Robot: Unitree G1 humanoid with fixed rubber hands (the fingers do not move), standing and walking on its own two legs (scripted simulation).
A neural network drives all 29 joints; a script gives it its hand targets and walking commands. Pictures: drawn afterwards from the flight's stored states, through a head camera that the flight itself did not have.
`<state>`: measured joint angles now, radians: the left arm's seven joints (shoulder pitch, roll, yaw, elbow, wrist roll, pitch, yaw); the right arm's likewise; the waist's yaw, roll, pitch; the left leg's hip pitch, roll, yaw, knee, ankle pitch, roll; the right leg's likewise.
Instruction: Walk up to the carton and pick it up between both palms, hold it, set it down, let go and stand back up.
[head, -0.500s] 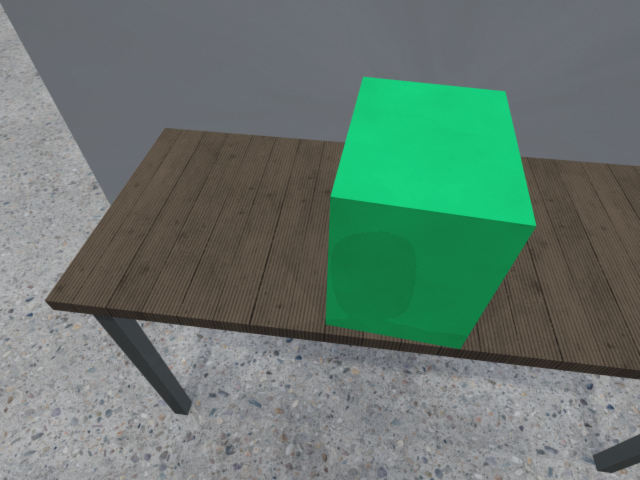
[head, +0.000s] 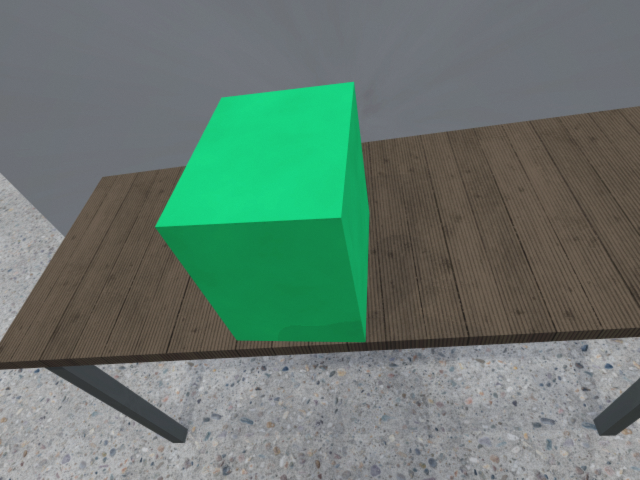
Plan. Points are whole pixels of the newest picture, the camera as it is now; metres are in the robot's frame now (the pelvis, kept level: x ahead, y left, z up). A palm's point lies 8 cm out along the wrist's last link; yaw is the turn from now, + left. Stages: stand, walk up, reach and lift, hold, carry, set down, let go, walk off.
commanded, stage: walk up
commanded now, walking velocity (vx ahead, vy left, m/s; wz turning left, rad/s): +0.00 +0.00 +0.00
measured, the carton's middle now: (292, 218) +0.49 +0.05 +0.04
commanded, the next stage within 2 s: none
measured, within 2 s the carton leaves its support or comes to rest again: neither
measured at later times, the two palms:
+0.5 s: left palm out of the picture -0.01 +0.16 -0.15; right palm out of the picture -0.02 -0.25 -0.15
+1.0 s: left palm out of the picture -0.07 +0.22 -0.11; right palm out of the picture -0.02 -0.26 -0.15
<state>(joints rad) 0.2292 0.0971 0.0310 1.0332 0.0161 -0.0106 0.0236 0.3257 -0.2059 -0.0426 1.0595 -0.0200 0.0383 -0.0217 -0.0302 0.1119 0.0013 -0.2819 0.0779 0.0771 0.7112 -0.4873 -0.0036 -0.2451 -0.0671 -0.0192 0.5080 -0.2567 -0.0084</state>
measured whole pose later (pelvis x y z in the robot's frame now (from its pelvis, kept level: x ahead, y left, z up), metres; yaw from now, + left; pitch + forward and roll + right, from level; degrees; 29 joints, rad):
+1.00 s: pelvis -0.02 -0.02 +0.01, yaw +1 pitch +0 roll +4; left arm 0.35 0.14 0.05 1.09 0.03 0.01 0.08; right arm 0.29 -0.24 -0.06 1.11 -0.04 0.06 -0.01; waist 0.05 0.03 0.04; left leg -0.43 -0.01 0.05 1.00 -0.39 -0.03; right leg -0.23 -0.06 -0.04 0.41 -0.18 -0.04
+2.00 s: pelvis -0.02 +0.14 +0.00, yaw +1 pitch -2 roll +0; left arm 0.29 0.11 -0.01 1.18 0.01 0.00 0.05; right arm 0.35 -0.10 0.01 1.11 -0.01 -0.02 -0.03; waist -0.02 -0.01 0.01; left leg -0.13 -0.06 0.08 0.36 -0.20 0.07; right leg -0.07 0.03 -0.04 0.37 -0.27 -0.05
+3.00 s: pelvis -0.02 +0.01 +0.00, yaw +3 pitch +0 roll -1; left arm 0.29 0.12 0.00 1.11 0.01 -0.02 0.04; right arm 0.32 -0.12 -0.01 1.15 0.00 0.01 -0.05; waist -0.01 -0.01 0.04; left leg -0.17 0.02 0.04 0.46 -0.29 0.01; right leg -0.20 0.04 -0.09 0.44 -0.25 -0.05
